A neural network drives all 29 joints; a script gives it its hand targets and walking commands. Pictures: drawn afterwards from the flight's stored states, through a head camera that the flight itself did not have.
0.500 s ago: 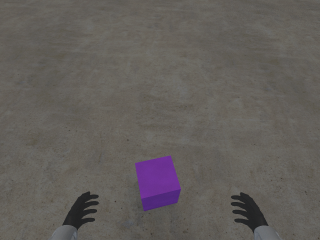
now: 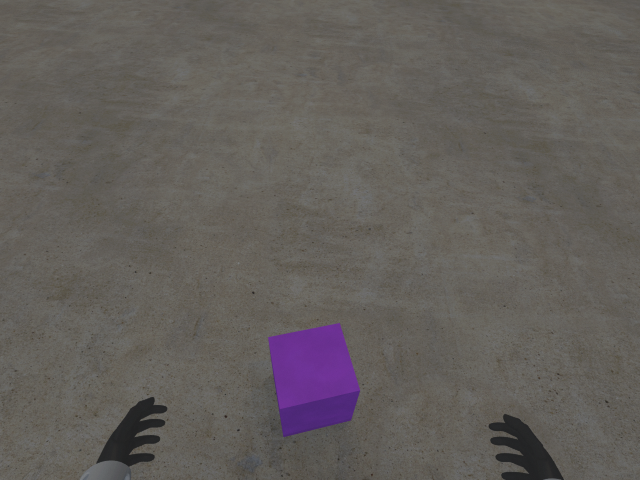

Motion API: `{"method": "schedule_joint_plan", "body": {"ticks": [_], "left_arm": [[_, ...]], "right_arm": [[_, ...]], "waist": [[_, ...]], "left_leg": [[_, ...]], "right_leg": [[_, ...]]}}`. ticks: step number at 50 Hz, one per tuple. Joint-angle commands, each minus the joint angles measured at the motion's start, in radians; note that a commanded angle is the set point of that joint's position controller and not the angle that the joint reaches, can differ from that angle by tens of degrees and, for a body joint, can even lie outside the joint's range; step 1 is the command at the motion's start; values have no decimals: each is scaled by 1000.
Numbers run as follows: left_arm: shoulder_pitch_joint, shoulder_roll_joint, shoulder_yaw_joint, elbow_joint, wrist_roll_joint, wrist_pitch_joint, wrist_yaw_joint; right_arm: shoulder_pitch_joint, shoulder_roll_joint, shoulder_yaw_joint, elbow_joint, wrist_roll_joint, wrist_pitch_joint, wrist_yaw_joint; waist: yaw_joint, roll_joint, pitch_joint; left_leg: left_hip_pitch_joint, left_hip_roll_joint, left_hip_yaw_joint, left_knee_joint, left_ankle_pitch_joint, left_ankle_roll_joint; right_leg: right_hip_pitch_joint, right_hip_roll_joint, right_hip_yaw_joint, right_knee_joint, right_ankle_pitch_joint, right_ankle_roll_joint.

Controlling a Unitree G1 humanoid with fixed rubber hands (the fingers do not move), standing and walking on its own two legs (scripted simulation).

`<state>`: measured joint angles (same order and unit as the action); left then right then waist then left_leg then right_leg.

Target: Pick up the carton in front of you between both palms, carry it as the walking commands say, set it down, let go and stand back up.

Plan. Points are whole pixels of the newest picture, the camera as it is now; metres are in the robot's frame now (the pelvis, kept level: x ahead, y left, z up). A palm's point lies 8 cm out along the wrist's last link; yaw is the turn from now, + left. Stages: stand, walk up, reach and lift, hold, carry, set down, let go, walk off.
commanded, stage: stand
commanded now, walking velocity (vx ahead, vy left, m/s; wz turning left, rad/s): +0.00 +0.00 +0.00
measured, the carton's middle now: (311, 380) +0.48 +0.02 -0.64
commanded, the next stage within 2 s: none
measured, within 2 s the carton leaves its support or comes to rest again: neither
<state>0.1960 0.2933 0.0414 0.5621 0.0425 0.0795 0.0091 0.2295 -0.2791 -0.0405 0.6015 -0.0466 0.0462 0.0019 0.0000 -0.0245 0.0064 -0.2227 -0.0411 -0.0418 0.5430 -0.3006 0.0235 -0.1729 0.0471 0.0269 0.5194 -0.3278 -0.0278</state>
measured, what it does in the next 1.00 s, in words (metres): stands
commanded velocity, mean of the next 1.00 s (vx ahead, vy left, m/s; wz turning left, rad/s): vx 0.00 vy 0.00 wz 0.00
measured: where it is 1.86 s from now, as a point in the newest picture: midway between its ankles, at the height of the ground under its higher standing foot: outside the picture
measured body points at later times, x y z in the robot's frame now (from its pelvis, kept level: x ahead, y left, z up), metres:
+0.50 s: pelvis +0.02 +0.02 +0.00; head +0.03 +0.04 +0.45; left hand +0.18 +0.31 -0.10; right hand +0.16 -0.28 -0.08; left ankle -0.01 +0.11 -0.73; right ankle -0.03 -0.10 -0.73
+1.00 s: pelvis +0.00 +0.02 +0.01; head +0.00 +0.03 +0.46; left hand +0.12 +0.32 -0.11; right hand +0.11 -0.29 -0.09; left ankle -0.01 +0.11 -0.73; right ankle -0.03 -0.10 -0.73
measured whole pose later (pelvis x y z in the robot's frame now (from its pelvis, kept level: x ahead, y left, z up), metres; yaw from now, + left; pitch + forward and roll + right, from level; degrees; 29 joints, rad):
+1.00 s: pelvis +0.00 +0.02 +0.01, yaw -2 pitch -2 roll +0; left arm 0.16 0.37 0.01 0.92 0.02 -0.01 0.02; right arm 0.14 -0.36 -0.03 0.92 -0.02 -0.01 -0.01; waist 0.00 -0.03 0.02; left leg -0.12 -0.05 -0.01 0.39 -0.22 0.05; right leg -0.09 0.02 0.06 0.37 -0.25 0.00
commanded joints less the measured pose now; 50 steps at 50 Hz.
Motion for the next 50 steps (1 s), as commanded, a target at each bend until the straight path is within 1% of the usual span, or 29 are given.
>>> {"method": "schedule_joint_plan", "body": {"ticks": [1,2,4,7,12,18,24,39,50], "left_arm": [[-74,131,37,-26,1,-65,-3],[-67,136,36,-6,0,-70,-4],[-61,147,35,26,-2,-78,-2],[-59,156,31,61,-6,-83,5],[-51,170,26,106,-10,-88,14],[-57,178,21,146,-13,-91,20],[-66,182,19,178,-14,-93,22],[-73,207,7,258,-16,-100,17],[-76,225,-5,316,-19,-107,12]], "right_arm": [[-66,-151,-45,-40,-4,-47,-3],[-70,-154,-44,-31,-2,-50,-4],[-63,-162,-43,-10,2,-52,-6],[-47,-180,-44,16,8,-54,-14],[-43,-204,-44,48,12,-54,-24],[-55,-214,-42,85,15,-57,-30],[-74,-216,-41,119,16,-60,-31],[-116,-232,-31,214,20,-68,-24],[-132,-248,-22,277,26,-73,-19]], "waist": [[4,55,-19],[8,56,-40],[5,49,-70],[-4,55,-94],[-5,49,-94],[-5,36,-88],[-5,30,-78],[-5,26,-26],[-4,23,-8]], "left_leg": [[-52,103,-99,-122,66,3],[-43,109,-100,-116,127,4],[-9,112,-97,-98,230,3],[36,118,-97,-85,336,1],[71,126,-100,-82,439,3],[98,130,-100,-94,499,2],[110,133,-102,-117,487,1],[103,138,-109,-193,310,5],[106,142,-114,-229,245,6]], "right_leg": [[-22,-95,104,-99,57,14],[4,-95,99,-88,121,18],[28,-100,98,-78,222,21],[42,-102,93,-67,312,22],[51,-105,87,-61,378,21],[56,-112,86,-64,404,21],[59,-118,91,-81,385,19],[59,-133,122,-157,275,11],[55,-140,135,-197,238,8]]}}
